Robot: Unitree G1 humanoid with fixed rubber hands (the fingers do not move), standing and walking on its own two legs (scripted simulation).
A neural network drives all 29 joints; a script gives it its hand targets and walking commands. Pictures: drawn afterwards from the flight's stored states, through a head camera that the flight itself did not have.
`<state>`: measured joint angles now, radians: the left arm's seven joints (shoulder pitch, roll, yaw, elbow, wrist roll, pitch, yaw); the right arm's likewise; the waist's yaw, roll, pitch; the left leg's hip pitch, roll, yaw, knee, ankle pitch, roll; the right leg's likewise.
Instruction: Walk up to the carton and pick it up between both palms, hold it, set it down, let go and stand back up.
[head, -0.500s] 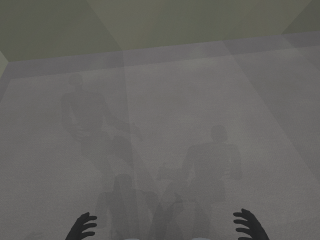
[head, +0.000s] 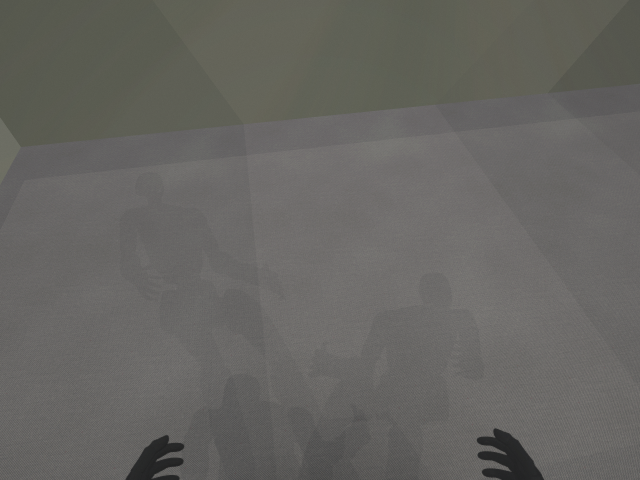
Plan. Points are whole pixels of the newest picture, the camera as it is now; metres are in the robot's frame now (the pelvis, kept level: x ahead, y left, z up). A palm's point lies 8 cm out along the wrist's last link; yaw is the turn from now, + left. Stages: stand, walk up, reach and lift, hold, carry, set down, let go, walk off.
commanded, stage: stand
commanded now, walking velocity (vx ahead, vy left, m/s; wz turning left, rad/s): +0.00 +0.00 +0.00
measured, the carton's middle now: out of the picture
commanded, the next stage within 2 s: none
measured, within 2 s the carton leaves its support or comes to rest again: neither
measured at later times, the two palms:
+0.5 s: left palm out of the picture +0.11 +0.24 -0.09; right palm out of the picture +0.11 -0.25 -0.10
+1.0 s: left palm out of the picture +0.10 +0.24 -0.09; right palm out of the picture +0.09 -0.25 -0.10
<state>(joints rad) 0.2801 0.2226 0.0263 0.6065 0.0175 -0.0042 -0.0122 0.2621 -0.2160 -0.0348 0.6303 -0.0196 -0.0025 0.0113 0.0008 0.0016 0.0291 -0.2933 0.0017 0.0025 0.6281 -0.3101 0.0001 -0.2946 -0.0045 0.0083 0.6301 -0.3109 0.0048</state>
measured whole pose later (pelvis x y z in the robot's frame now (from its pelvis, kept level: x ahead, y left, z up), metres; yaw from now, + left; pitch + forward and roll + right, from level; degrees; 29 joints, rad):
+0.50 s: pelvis +0.00 +0.00 +0.00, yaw -1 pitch -1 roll +0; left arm 0.30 0.23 0.02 0.64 0.01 -0.01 -0.01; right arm 0.28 -0.22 -0.03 0.66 -0.02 0.00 0.01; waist 0.00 0.01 0.03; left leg -0.28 0.00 0.01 0.61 -0.31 0.00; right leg -0.28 0.00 0.02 0.62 -0.31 0.00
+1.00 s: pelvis +0.00 +0.00 +0.00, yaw -1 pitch -2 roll +0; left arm 0.31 0.24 0.02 0.65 0.01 0.00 0.00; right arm 0.29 -0.23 -0.03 0.69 -0.01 0.00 0.01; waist 0.00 0.00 0.03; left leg -0.26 0.01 0.02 0.58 -0.29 0.00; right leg -0.28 0.00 0.03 0.59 -0.29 0.00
